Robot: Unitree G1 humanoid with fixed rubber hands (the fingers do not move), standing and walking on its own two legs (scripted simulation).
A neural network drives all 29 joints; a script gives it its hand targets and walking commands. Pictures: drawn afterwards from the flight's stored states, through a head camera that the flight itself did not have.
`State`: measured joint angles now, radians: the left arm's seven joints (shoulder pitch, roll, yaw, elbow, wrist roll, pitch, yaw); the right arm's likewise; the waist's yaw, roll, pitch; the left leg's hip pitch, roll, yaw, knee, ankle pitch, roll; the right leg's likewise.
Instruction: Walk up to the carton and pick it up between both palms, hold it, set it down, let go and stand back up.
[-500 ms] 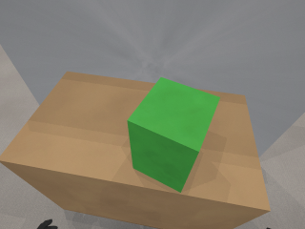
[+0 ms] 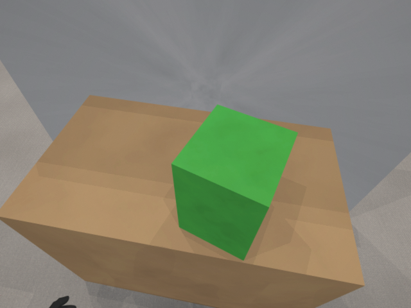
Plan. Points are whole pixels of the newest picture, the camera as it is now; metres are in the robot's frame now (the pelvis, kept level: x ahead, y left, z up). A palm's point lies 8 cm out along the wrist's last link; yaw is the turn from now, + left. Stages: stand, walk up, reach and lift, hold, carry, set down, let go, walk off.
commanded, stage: walk up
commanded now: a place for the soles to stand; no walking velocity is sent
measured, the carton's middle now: (231, 185) +0.36 -0.01 +0.01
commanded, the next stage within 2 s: none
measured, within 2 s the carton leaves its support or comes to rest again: neither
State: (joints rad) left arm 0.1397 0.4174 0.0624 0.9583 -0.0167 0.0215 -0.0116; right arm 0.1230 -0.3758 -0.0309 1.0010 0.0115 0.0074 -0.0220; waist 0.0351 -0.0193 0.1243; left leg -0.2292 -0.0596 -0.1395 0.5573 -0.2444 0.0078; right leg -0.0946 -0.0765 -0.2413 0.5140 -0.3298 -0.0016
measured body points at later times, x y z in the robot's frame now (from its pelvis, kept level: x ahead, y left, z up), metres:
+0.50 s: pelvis +0.00 +0.00 +0.00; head +0.01 +0.01 +0.45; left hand +0.06 +0.33 -0.12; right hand +0.12 -0.31 -0.10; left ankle +0.04 +0.11 -0.73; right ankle -0.03 -0.11 -0.73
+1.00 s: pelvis -0.03 -0.03 +0.00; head +0.00 -0.02 +0.45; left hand +0.04 +0.30 -0.12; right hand +0.11 -0.35 -0.11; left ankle +0.03 +0.11 -0.73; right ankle -0.03 -0.11 -0.73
